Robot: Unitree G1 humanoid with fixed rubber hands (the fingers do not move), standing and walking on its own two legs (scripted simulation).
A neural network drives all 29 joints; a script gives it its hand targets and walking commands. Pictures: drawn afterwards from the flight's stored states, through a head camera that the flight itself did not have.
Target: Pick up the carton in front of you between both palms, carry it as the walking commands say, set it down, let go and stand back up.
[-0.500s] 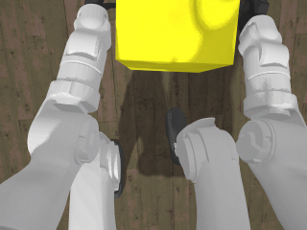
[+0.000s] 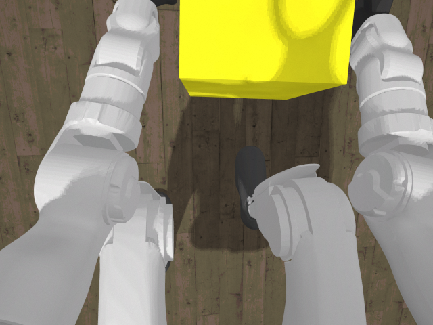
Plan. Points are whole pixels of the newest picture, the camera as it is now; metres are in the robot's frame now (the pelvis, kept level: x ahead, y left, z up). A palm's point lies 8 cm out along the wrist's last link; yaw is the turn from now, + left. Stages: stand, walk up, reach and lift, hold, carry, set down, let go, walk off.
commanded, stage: set down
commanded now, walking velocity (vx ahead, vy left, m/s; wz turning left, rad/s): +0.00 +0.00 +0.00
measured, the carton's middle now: (250, 29) +0.52 -0.13 -0.24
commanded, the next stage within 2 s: let go in 1.82 s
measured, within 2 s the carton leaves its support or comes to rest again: rests again in 0.50 s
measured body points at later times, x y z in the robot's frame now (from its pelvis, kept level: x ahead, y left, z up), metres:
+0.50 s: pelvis +0.00 +0.00 +0.00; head +0.37 -0.01 +0.23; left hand +0.57 +0.03 -0.20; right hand +0.50 -0.29 -0.18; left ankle +0.08 +0.11 -0.34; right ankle +0.16 -0.14 -0.35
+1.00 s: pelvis -0.01 -0.01 +0.02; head +0.35 -0.04 +0.28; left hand +0.60 +0.06 -0.12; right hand +0.50 -0.31 -0.13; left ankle +0.08 +0.10 -0.34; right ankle +0.16 -0.14 -0.35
